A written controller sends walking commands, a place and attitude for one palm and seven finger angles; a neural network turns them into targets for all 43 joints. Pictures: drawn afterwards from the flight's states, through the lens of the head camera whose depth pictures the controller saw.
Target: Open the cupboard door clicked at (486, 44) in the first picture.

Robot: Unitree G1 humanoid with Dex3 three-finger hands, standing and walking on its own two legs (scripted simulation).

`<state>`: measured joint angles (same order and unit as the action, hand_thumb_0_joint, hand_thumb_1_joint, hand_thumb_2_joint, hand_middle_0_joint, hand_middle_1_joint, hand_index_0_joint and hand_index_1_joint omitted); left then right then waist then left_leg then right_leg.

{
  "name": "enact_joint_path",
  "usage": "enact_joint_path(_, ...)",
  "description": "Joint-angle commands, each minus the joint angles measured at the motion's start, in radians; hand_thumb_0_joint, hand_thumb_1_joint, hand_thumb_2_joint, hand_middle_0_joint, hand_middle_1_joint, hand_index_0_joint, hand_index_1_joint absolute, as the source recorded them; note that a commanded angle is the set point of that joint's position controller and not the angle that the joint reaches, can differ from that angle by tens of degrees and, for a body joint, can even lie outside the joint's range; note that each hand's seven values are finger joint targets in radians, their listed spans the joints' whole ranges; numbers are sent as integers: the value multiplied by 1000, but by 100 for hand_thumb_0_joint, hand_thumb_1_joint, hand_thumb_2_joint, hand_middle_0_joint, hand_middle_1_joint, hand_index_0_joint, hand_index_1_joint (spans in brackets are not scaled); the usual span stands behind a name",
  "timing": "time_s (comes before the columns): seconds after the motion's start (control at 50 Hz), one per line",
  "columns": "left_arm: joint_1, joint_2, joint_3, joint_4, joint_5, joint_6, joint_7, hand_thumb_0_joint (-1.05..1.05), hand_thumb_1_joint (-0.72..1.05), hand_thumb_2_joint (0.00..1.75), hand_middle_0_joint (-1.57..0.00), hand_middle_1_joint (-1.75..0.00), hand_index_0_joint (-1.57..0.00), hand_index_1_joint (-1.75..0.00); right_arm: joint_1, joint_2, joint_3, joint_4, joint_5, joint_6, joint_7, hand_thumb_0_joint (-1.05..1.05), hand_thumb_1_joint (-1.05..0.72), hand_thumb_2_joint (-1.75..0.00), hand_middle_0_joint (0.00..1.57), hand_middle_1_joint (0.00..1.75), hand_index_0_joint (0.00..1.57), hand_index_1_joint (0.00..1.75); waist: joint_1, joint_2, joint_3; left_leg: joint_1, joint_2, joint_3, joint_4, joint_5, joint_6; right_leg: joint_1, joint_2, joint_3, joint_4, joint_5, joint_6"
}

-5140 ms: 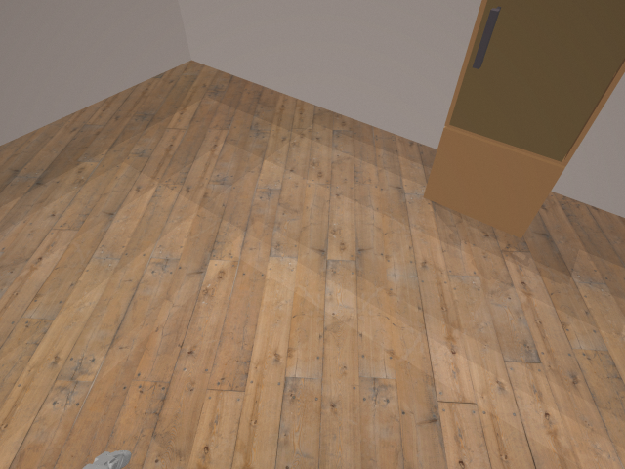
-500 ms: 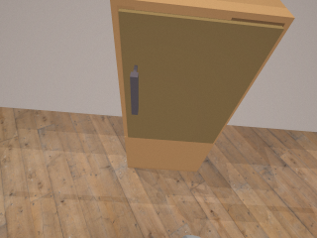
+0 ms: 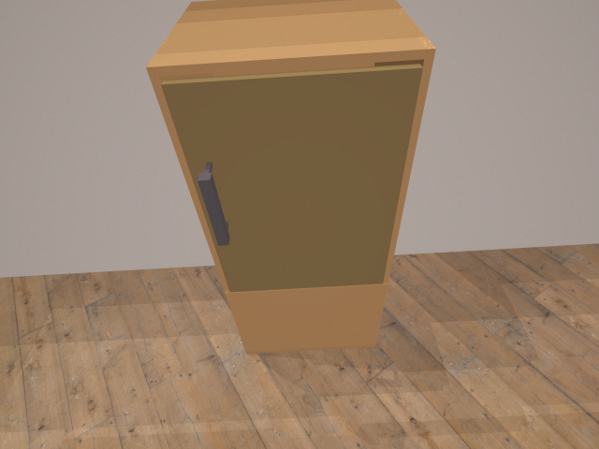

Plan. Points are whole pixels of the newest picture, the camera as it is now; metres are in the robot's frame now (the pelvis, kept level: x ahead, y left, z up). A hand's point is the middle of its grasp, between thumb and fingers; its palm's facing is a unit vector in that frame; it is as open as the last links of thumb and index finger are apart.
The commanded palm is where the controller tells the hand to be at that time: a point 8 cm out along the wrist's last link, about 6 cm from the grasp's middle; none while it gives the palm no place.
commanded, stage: come to a stop and stand still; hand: left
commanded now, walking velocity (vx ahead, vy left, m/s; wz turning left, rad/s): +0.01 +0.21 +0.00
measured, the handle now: (216, 205) +0.57 +0.21 -0.01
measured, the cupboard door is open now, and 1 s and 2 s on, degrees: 0 0 0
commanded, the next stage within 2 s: look again from close up in 0.78 s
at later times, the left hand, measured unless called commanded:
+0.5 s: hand out of the picture -0.01 +0.19 -0.19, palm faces +0.10 -0.98 -0.15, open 7.3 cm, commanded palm none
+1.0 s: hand out of the picture +0.00 +0.23 -0.18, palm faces +0.02 -0.97 -0.22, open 7.3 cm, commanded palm none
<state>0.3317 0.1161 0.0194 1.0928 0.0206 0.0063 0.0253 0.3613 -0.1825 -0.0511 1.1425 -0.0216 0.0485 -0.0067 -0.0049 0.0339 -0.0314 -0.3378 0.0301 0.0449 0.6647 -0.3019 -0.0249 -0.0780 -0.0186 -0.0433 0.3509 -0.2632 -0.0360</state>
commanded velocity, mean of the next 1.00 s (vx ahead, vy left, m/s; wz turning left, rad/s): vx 0.00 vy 0.01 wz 0.00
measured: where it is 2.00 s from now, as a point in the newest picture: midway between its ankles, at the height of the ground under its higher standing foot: outside the picture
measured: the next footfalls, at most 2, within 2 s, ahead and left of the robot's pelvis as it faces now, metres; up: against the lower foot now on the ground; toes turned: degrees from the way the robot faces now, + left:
left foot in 0.28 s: +0.04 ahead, +0.15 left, +0.00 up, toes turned +6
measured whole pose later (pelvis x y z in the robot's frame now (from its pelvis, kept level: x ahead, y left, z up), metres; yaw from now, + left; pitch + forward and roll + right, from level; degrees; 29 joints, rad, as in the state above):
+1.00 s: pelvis +0.00 +0.05 -0.01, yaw +2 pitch +0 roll +0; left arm 0.26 0.15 -0.01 1.09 0.02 -0.01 0.04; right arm 0.30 -0.17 0.00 1.09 -0.02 -0.01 -0.01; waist -0.01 0.03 0.06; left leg -0.25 0.01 0.09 0.52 -0.27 0.03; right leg -0.14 -0.06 -0.06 0.48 -0.33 0.03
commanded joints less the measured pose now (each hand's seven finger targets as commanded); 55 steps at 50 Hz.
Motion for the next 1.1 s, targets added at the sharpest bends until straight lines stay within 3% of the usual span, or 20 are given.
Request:
enact_joint_path(0.0, 35, 155, 25, -31, -7, -37, 14, 0, 90, 90, -20, -30, -20, -30, -14, -42, -2, -56, 2, -26, -1, 0, -90, -90, 20, 30, 20, 30, 15, -144, 187, -143, 17, -13, 123, 1, -19, -64, -260, 165, -152, 227, -72)
enact_joint_path(0.08, 83, 148, 33, -14, -2, -36, 24, 0, 90, 90, -20, -30, -20, -30, -59, -47, -3, -87, 9, -24, -9, 0, -90, -90, 20, 30, 20, 30, 35, -191, 106, -161, 26, -19, 146, -50, -27, 53, -282, 155, -52, 552, -104)
enact_joint_path(0.18, 82, 141, 31, 7, 5, -29, 25, 0, 90, 90, -20, -30, -20, -30, -107, -13, 7, -95, 18, -37, -14, 0, -90, -90, 20, 30, 20, 30, 39, -226, 76, -2, 4, 21, -69, -39, -13, 16, -244, 132, 12, 626, -102)
enact_joint_path(0.22, 55, 135, 27, 14, -3, -27, 25, 0, 90, 90, -20, -30, -20, -30, -61, -11, 10, -72, 18, -47, -18, 0, -90, -90, 20, 30, 20, 30, 6, -232, 49, 148, -5, 36, -250, 130, -5, -30, -191, 94, 77, 584, -52)
enact_joint_path(0.24, 61, 116, 24, 12, -4, -25, 24, 0, 90, 90, -20, -30, -20, -30, -47, -29, 6, -59, 16, -58, -22, 0, -90, -90, 20, 30, 20, 30, 7, -176, 28, 240, 22, 24, -275, 275, 9, -73, -150, 77, 119, 533, -20)
enact_joint_path(0.26, 79, 96, 19, 11, -8, -24, 25, 0, 90, 90, -20, -30, -20, -30, -27, -63, 3, -50, 13, -68, -28, 0, -90, -90, 20, 30, 20, 30, 6, -84, -16, 332, 96, -26, -223, 518, 36, -128, -118, 55, 140, 414, 6)
enact_joint_path(0.28, 94, 71, 14, 17, -7, -19, 28, 0, 90, 90, -20, -30, -20, -30, -29, -88, 0, -44, 13, -69, -33, 0, -90, -90, 20, 30, 20, 30, 12, -6, -25, 369, 156, -55, -183, 651, 68, -164, -98, 42, 117, 245, 23)
enact_joint_path(0.3, 82, 68, 15, 15, -2, -13, 32, 0, 90, 90, -20, -30, -20, -30, -32, -96, -4, -45, 12, -61, -33, 0, -90, -90, 20, 30, 20, 30, 7, -3, 15, 328, 171, -45, -189, 609, 76, -167, -83, 39, 84, 121, 29)
enact_joint_path(0.34, 68, 79, 10, 33, -4, -6, 27, 0, 90, 90, -20, -30, -20, -30, -78, -79, 8, -42, 16, -61, -41, 0, -90, -90, 20, 30, 20, 30, 12, 52, 55, 287, 143, -48, -207, 619, 75, -141, -88, 32, 60, 168, 37)
enact_joint_path(0.38, 49, 89, 9, 35, -6, -4, 22, 0, 90, 90, -20, -30, -20, -30, -103, -71, 14, -47, 17, -59, -42, 0, -90, -90, 20, 30, 20, 30, 13, 53, 101, 243, 126, -49, -246, 547, 67, -120, -88, 33, 46, 173, 40)
enact_joint_path(0.44, 58, 100, 4, 48, -4, -4, 21, 0, 90, 90, -20, -30, -20, -30, -112, -66, 19, -49, 18, -61, -44, 0, -90, -90, 20, 30, 20, 30, 14, 12, 103, 251, 112, -42, -250, 530, 59, -103, -100, 31, 25, 247, 38)
enact_joint_path(0.62, 11, 116, 3, 34, -7, -5, 17, 0, 90, 90, -20, -30, -20, -30, -104, -74, 22, -45, 13, -71, -38, 0, -90, -90, 20, 30, 20, 30, 14, -30, 51, 253, 105, -60, -305, 454, 54, -58, -106, 23, 8, 189, 44)
enact_joint_path(0.84, -1, 139, 2, 27, -11, -5, 17, 0, 90, 90, -20, -30, -20, -30, -64, -76, 33, -14, 15, -71, -33, 0, -90, -90, 20, 30, 20, 30, 17, -45, 92, 222, 94, -62, -335, 397, 52, -37, -112, 21, -21, 168, 39)
enact_joint_path(0.86, 27, 146, -18, 17, 12, -40, 54, 0, 90, 90, -20, -30, -20, -30, -84, -131, 37, -86, 18, -82, -14, 0, -90, -90, 20, 30, 20, 30, 12, -25, 159, 137, 93, -62, -156, 553, 32, -141, -112, 67, 8, 299, 35)
enact_joint_path(0.88, -2, 177, -6, -29, -1, -39, 47, 0, 90, 90, -20, -30, -20, -30, -37, -94, 35, -98, 6, -78, -7, 0, -90, -90, 20, 30, 20, 30, -9, 13, 119, 124, 83, -72, -189, 297, 42, -125, -117, 47, 40, 89, 3)
enact_joint_path(0.9, -25, 164, -8, -38, -3, -33, 36, 0, 90, 90, -20, -30, -20, -30, -48, -92, 34, -94, 4, -76, -8, 0, -90, -90, 20, 30, 20, 30, -3, 37, 141, 90, 78, -74, -230, 194, 53, -147, -100, 43, 50, -3, -3)
enact_joint_path(0.92, -14, 160, -14, -40, -4, -32, 29, 0, 90, 90, -20, -30, -20, -30, -28, -93, 37, -102, 4, -74, -7, 0, -90, -90, 20, 30, 20, 30, -6, 33, 118, 63, 78, -87, -245, 118, 60, -141, -78, 33, 61, -62, -4)
enact_joint_path(0.94, -6, 158, -9, -43, -4, -37, 24, 0, 90, 90, -20, -30, -20, -30, -23, -84, 38, -111, 0, -79, -6, 0, -90, -90, 20, 30, 20, 30, 1, 101, 59, 79, 75, -88, -238, 174, 67, -110, -77, 24, 93, -16, -6)
enact_joint_path(0.98, 9, 154, -10, -39, -9, -38, 20, 0, 90, 90, -20, -30, -20, -30, -27, -86, 39, -118, 4, -81, -10, 0, -90, -90, 20, 30, 20, 30, 2, 56, 6, 125, 81, -85, -223, 233, 76, -105, -70, 21, 111, 7, -3)
enact_joint_path(1.08, -6, 140, -14, -39, -7, -33, 18, 0, 90, 90, -20, -30, -20, -30, -13, -81, 39, -115, 8, -81, -14, 0, -90, -90, 20, 30, 20, 30, -3, -74, 70, 102, 73, -66, -225, 205, 74, -145, -78, 32, 99, 30, 6)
